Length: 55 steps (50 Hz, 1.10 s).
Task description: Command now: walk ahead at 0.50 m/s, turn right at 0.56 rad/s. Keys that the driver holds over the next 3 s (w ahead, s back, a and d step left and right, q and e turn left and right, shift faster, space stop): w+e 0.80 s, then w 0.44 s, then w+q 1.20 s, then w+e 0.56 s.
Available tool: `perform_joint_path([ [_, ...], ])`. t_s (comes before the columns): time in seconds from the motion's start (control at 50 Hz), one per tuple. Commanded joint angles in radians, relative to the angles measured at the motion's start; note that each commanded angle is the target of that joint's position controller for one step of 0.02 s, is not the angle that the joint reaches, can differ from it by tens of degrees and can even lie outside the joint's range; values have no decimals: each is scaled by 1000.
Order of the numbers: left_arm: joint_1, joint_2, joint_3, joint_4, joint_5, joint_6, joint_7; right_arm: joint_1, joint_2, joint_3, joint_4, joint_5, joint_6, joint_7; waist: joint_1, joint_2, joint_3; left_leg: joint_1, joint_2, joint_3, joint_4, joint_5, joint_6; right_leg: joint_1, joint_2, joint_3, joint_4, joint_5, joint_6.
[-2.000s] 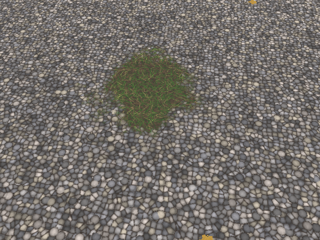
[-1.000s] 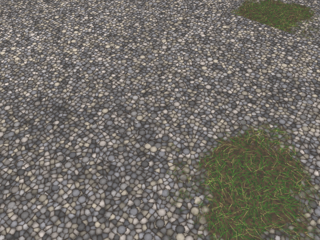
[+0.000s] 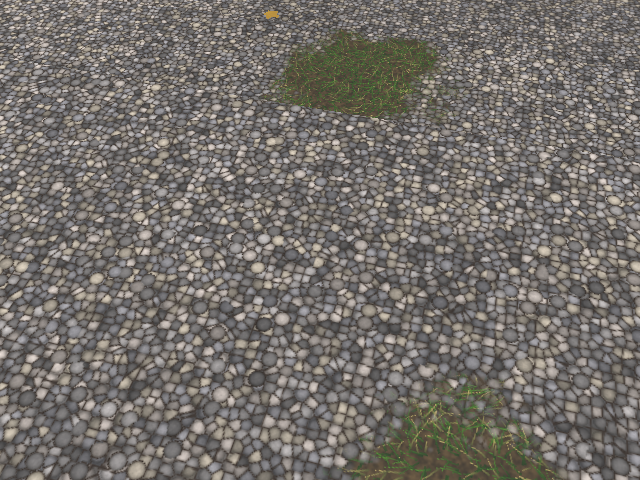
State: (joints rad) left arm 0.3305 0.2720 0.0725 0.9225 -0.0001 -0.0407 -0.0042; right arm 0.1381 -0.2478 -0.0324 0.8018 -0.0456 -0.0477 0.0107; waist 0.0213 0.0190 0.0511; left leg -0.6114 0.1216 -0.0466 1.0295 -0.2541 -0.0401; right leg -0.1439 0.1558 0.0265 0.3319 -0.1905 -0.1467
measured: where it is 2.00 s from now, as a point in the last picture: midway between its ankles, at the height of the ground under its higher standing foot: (492, 286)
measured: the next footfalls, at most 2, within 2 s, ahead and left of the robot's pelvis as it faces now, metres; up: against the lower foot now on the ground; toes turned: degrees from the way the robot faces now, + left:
left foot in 0.26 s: +0.34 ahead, +0.13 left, +0.00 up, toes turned -11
right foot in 0.80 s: +0.51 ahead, -0.17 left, +0.00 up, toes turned -32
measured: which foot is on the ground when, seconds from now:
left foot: up 0.00-0.24, down 0.26-0.80, up 0.82-1.00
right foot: down 0.00-0.26, up 0.28-0.78, down 0.80-1.00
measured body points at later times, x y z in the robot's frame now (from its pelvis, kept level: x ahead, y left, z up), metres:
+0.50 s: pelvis +0.27 +0.04 +0.00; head +0.30 +0.05 +0.45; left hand +0.46 +0.28 -0.12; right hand +0.27 -0.24 -0.11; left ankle +0.30 +0.14 -0.74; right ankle +0.25 -0.08 -0.66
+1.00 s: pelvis +0.49 -0.11 +0.00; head +0.51 -0.14 +0.45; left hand +0.71 +0.07 -0.12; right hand +0.43 -0.38 -0.13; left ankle +0.57 +0.03 -0.66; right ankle +0.47 -0.15 -0.74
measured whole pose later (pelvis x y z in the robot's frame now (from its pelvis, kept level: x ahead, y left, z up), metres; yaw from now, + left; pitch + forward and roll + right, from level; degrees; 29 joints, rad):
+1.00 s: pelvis +0.49 -0.11 +0.00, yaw -33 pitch +0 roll +0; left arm 0.27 0.26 0.05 0.81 0.01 -0.04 -0.01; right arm 0.24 -0.26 -0.03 0.78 -0.04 -0.03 0.02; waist -0.01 0.03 0.06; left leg -0.53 0.12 0.01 1.10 -0.31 -0.01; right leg -0.20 0.12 -0.03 0.37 -0.18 -0.13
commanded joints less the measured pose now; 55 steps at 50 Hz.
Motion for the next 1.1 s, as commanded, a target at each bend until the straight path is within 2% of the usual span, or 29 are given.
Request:
perform_joint_path([
  [0.02, 38, 143, 30, -57, -2, -17, 2, -33, -68, -11, -71, 0, 11, 5, 0, -56, -7, -28, -24, 56, -130, 120, -26, -15, -240, 225, -122, 384, -112],
  [0.1, 115, 151, 33, -55, 3, -9, 6, -166, -71, -2, -121, 11, 4, 12, 61, -80, -18, -49, -58, 51, -295, 223, -18, 87, -241, 259, -80, 413, -83],
  [0.16, 139, 162, 35, -61, 14, -5, 14, -230, -85, 3, -156, 17, -7, 13, 80, -88, -16, -34, -88, 42, -387, 209, 0, 154, -266, 305, -30, 460, -78],
  [0.2, 104, 179, 39, -78, 19, -7, 21, -186, -109, -1, -157, 19, -16, 10, 42, -100, -21, 74, -104, 23, -466, 166, 23, 145, -281, 337, 13, 483, -49],
  [0.24, 39, 201, 43, -101, 19, -15, 16, 0, -154, -20, -104, 21, -28, -4, -48, -91, -92, 354, -151, 39, -533, 102, 59, 71, -245, 328, 168, 613, -6],
  [0.26, 25, 185, 38, -106, 9, -23, 6, 139, -190, -34, -74, 12, -42, -17, -122, -31, -174, 566, -93, -5, -588, 110, 92, -11, -178, 277, 369, 549, 19],
  [0.28, 47, 93, 12, -141, 2, -33, 1, 300, -266, -50, -73, -10, -44, -36, -163, 94, -336, 794, 172, -265, -611, -92, 138, -140, -113, 185, 657, 176, 38],
  [0.3, 173, 52, 5, -171, -19, -27, 0, 237, -331, -66, -78, -13, -27, -35, -57, 331, -383, 907, 355, -730, -758, -155, 250, -424, 12, 96, 854, -402, 59],
  [0.32, 138, 136, 13, -127, 18, -6, 10, 161, -222, -52, -95, 4, -15, -29, -42, 121, -236, 771, 314, -681, -762, -296, 245, -500, -98, 102, 931, -311, 51],
  [0.34, 64, 140, 17, -132, 24, 0, -1, 103, -139, -32, -105, 13, -14, -25, -43, 24, -118, 637, 255, -502, -778, -251, 222, -486, -130, 88, 904, -212, 57],
  [0.36, 37, 118, 13, -138, 23, 3, -10, 78, -110, -23, -99, 10, -16, -22, -28, 13, -66, 557, 206, -364, -801, -109, 202, -462, -159, 75, 867, -164, 68],
  [0.38, 23, 108, 13, -142, 33, 13, -19, 89, -104, -20, -86, 12, -22, -24, -23, 55, -44, 512, 169, -262, -816, -6, 186, -443, -182, 65, 839, -149, 77],
  [0.42, 22, 90, 8, -149, 37, 34, -35, 120, -105, -21, -62, 22, -41, -19, -11, 95, -43, 475, 140, -146, -837, 142, 179, -419, -193, 46, 831, -120, 90],
  [0.48, -61, 76, 2, -189, 36, 46, -50, 151, -118, -30, -42, 31, -59, -12, -11, 80, -33, 499, 150, -47, -875, 236, 198, -503, -213, 39, 807, -45, 106],
  [0.54, -162, 64, -6, -228, 35, 46, -59, 181, -120, -35, -21, 28, -57, -10, -26, 69, -5, 522, 134, 52, -892, 290, 198, -566, -223, 16, 703, 50, 123],
  [0.62, -291, 33, -26, -274, 33, 37, -77, 208, -136, -41, -1, 28, -54, -11, -54, 69, 18, 532, 115, 169, -884, 337, 174, -499, -222, -54, 463, 172, 111],
  [0.7, -366, 45, -27, -310, 42, 37, -82, 264, -167, -51, 29, 27, -37, -21, -73, 68, 34, 637, 152, 222, -828, 463, 153, -453, -197, -122, 327, 77, 63],
  [0.74, -338, 58, -19, -309, 49, 37, -73, 275, -195, -56, 40, 26, -22, -27, -53, 84, 1, 689, 159, 263, -699, 760, 139, -371, -140, -161, 290, -36, 24],
  [0.76, -273, 71, -11, -294, 52, 34, -66, 278, -210, -58, 43, 25, -13, -29, -22, 89, -45, 703, 160, 278, -574, 900, 136, -291, -100, -172, 270, -84, 0],
  [0.78, -140, 89, 3, -254, 56, 24, -56, 270, -218, -58, 39, 29, -3, -30, 39, 68, -123, 661, 148, 300, -378, 916, 124, -128, -58, -172, 209, -73, -29],
  [0.8, 42, 145, 29, -198, 64, 18, -39, 261, -205, -53, 17, 26, -1, -28, 117, -6, -233, 483, 125, 309, -103, 695, 92, 138, -114, -55, 161, -99, -72],
  [0.82, 42, 259, 54, -208, 56, 20, -23, 303, -70, -20, -56, 31, -7, -8, 55, -254, -327, 47, -17, 295, 229, -161, 37, 456, -439, 445, 105, -188, -182],
  [0.84, 83, 274, 59, -234, 24, 30, -14, 210, -144, -36, -86, 22, -11, -5, 107, -175, -393, -93, -113, 94, 387, -292, 22, 486, -528, 750, -34, -87, -241],
  [0.86, 53, 237, 51, -203, 20, 33, -2, 135, -146, -35, -100, 30, -17, -2, 93, -87, -248, -167, -48, 43, 375, -173, 36, 408, -494, 534, -28, 61, -213],
  [0.88, 12, 174, 33, -191, 15, 26, 3, 144, -122, -23, -88, 38, -28, -1, 51, -52, -148, -119, -14, 46, 282, -99, 44, 260, -452, 410, -33, 208, -179],
  [0.9, -32, 133, 19, -187, 16, 16, 5, 161, -116, -22, -69, 30, -25, -1, 4, -24, -97, -47, 13, 41, 195, -78, 45, 153, -394, 317, -49, 303, -133],
  [0.94, -75, 93, 0, -183, 11, -4, 2, 227, -111, -21, -39, 5, 8, 5, -50, -50, -93, 75, 21, 40, 122, -65, 35, 40, -337, 218, -89, 388, -105],
  [0.98, -41, 102, 1, -157, 3, -24, -4, 225, -99, -22, -34, 3, 27, 15, -57, -47, -83, 76, 11, 56, 74, -33, 27, 19, -316, 180, -126, 415, -107],
  [1.1, 61, 112, 1, -99, 1, -34, -5, 17, -85, -22, -85, 10, 30, 22, 2, -57, 4, -83, 10, 67, -152, 181, 16, 94, -297, 138, -189, 365, -66],
])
